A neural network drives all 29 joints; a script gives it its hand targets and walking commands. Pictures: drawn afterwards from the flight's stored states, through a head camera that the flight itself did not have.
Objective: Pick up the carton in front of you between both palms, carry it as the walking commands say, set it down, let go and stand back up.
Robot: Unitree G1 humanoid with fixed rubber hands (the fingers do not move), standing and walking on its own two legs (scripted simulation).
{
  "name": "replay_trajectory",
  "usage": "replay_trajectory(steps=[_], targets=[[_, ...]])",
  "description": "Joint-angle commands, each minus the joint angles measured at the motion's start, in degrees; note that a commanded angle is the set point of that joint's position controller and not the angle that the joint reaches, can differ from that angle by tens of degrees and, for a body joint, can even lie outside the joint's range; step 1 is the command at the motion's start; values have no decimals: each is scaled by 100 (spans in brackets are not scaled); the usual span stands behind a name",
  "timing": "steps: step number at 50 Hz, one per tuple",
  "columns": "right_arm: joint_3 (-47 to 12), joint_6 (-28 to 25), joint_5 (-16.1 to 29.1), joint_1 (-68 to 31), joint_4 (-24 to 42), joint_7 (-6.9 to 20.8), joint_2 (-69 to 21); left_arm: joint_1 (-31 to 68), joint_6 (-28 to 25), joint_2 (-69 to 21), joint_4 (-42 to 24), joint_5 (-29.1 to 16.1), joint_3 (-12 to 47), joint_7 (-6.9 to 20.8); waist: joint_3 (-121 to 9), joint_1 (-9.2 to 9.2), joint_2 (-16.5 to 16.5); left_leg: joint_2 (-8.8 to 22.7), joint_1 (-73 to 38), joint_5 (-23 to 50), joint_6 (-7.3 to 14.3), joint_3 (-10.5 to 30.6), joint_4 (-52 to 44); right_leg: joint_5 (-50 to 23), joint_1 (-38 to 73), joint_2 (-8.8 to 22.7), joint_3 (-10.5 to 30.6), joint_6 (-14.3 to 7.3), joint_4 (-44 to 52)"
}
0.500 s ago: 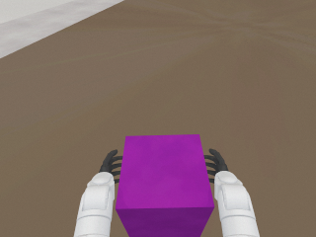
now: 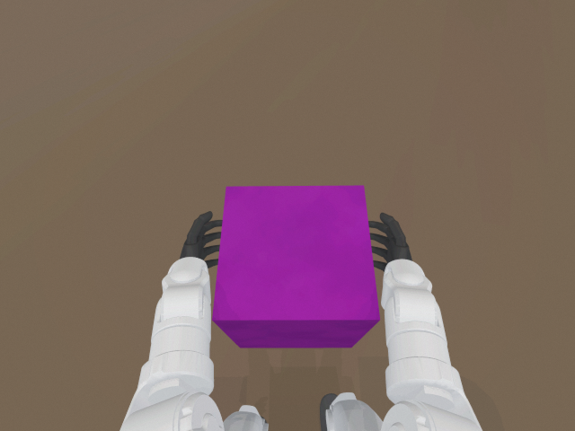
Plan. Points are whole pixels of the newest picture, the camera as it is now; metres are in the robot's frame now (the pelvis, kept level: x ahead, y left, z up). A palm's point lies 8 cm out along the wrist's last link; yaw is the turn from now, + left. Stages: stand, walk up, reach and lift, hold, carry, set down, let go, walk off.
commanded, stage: set down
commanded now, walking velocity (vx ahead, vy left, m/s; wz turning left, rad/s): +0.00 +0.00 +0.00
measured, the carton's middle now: (295, 275) +0.37 +0.00 -0.11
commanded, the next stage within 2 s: none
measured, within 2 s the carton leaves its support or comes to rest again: rests again in 1.94 s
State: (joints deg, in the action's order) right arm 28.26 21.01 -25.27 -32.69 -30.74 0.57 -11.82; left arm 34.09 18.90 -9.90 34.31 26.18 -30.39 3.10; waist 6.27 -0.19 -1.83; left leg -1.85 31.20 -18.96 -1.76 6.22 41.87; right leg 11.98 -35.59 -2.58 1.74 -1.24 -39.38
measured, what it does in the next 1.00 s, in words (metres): lowers itself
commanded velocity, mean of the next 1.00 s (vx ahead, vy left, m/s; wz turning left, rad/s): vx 0.00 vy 0.00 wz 0.00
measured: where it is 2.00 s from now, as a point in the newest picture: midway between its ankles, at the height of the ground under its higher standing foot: outside the picture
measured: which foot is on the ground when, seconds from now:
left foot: down 0.00-1.00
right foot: down 0.00-1.00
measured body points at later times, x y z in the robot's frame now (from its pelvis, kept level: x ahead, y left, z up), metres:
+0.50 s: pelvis -0.02 +0.02 -0.13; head +0.21 +0.00 +0.26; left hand +0.43 +0.14 -0.21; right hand +0.42 -0.16 -0.21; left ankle +0.02 +0.14 -0.71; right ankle +0.08 -0.10 -0.71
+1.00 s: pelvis -0.05 +0.01 -0.25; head +0.25 -0.02 +0.08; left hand +0.46 +0.13 -0.37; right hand +0.45 -0.18 -0.37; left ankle +0.02 +0.14 -0.71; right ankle +0.08 -0.11 -0.71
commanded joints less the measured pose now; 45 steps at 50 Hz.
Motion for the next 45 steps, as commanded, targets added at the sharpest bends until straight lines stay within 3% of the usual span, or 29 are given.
replay_trajectory(steps=[1,7,11,15,19,26,35,45], targets=[[-2479,-826,855,-2532,-383,786,-4029,2468,-779,-4056,411,-903,2400,900,-3170,28,213,-643,1625,850,222,-365,-95,-1688,2193,-309,291,167,-415],[-3869,-1350,1410,-3240,115,839,-4578,3124,-1282,-4766,-162,-1681,3863,773,-6056,-48,214,-774,2369,1602,-12,-451,947,-2772,1931,-370,248,178,-1701],[-4165,-1207,1620,-3355,253,962,-4552,3288,-1127,-5008,-356,-1968,4313,641,-6810,-162,171,-786,2598,1708,-91,-434,1466,-2363,785,-468,50,214,-2202],[-3886,-904,1568,-3440,-124,1164,-4455,3414,-795,-5156,-83,-1910,4103,640,-6282,-236,107,-790,3093,963,-106,-454,1764,-1199,-638,-525,-143,221,-2435],[-3456,-668,1453,-3647,-550,1293,-4341,3643,-564,-5086,233,-1821,3734,660,-5867,-273,93,-805,3719,459,-101,-490,2049,-626,-1533,-522,-241,211,-2713],[-3070,-691,1453,-4140,-901,1261,-4136,4266,-643,-4845,426,-1827,3449,501,-6191,-331,101,-901,4595,466,-146,-602,2796,-690,-2412,-541,-280,247,-3392],[-3237,-760,1790,-4915,-873,1027,-3967,5175,-777,-4564,394,-2120,3590,250,-7140,-372,152,-1033,5439,274,-182,-824,3826,-750,-2892,-591,-339,379,-4326],[-3229,-647,1964,-5854,-946,859,-3711,6137,-711,-4212,613,-2344,3442,190,-7289,-444,326,-1108,6425,-237,-116,-1004,4759,-424,-3235,-566,-401,445,-5121]])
